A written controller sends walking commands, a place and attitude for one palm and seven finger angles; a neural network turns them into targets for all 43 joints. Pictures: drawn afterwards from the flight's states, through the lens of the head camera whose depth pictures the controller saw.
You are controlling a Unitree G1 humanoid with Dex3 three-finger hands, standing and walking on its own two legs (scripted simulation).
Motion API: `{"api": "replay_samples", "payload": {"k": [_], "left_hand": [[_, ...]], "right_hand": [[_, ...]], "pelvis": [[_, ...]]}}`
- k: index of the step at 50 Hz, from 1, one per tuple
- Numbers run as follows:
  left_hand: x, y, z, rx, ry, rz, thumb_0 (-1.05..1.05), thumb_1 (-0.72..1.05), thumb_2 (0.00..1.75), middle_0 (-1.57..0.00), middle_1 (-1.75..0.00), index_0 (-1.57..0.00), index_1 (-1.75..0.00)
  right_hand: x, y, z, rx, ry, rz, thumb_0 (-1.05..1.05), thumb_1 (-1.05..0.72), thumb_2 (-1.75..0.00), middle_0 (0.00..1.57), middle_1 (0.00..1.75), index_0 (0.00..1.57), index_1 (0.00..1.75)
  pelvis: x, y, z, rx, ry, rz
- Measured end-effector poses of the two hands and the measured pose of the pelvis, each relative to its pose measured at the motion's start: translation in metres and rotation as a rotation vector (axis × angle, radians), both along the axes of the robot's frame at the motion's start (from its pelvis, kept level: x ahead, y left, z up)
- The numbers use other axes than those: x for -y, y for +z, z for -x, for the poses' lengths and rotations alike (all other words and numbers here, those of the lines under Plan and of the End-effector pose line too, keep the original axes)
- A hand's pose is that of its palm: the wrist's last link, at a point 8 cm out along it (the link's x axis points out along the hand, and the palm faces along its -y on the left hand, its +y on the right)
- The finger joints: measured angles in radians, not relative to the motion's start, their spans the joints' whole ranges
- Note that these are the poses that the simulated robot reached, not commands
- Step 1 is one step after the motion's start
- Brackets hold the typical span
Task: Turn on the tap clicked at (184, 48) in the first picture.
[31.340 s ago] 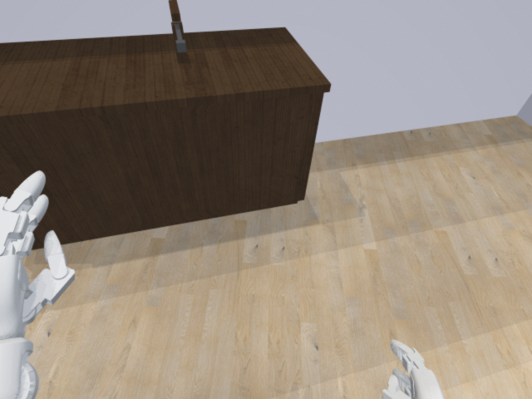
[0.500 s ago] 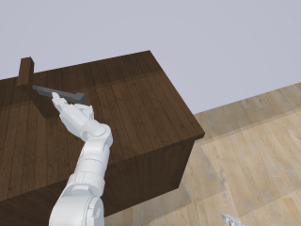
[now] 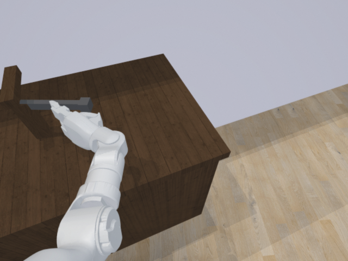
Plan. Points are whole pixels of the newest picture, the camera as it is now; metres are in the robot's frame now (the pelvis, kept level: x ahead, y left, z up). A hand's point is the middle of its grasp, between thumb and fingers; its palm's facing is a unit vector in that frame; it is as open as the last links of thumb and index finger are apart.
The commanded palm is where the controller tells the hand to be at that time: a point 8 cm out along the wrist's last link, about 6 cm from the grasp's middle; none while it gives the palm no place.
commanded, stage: push the lever round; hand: left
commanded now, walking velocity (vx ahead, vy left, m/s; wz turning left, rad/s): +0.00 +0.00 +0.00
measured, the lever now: (85, 105) +0.48 +0.23 +0.09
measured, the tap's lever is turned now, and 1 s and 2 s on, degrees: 67 86 86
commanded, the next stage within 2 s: lift the hand up off the lever in 0.26 s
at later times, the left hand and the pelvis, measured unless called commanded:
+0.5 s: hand (101, 106) +0.48 +0.19 +0.09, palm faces +0.83 -0.54 -0.13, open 8.0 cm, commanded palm +0.42 +0.20 +0.09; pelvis +0.00 +0.01 +0.00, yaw -1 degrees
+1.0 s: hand (96, 105) +0.46 +0.19 +0.11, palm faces +0.83 -0.55 -0.12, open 7.8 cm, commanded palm +0.41 +0.20 +0.11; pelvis +0.01 +0.01 +0.01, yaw -1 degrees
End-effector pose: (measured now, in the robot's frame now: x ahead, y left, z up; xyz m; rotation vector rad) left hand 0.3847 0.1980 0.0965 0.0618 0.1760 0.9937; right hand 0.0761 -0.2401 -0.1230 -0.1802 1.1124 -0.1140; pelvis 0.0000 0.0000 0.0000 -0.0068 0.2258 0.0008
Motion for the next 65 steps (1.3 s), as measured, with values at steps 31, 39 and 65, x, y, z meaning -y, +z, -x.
{"api": "replay_samples", "payload": {"k": [31,39,65], "left_hand": [[-0.001,0.003,-0.033,-0.001,-0.002,-0.001,0.01,0.90,0.90,-0.16,-0.15,-0.12,-0.14],[0.001,0.013,-0.030,0.019,-0.021,-0.005,0.01,0.90,0.90,-0.16,-0.15,-0.14,-0.15],[-0.008,0.032,-0.020,0.005,-0.008,0.002,0.01,0.90,0.90,-0.16,-0.15,-0.15,-0.15]], "right_hand": [[-0.004,-0.004,0.048,-0.108,-0.057,-0.005,0.00,-0.91,-0.90,0.20,0.30,0.20,0.30],[-0.004,0.001,0.032,-0.070,-0.036,-0.008,0.00,-0.91,-0.90,0.20,0.30,0.20,0.30],[-0.004,0.012,-0.018,0.025,0.013,-0.003,0.00,-0.91,-0.90,0.20,0.30,0.20,0.30]], "pelvis": [[-0.007,-0.001,-0.004,-0.040,-0.015,0.006],[-0.009,0.002,-0.008,-0.019,-0.012,0.008],[-0.005,0.010,-0.012,0.023,0.002,0.002]]}}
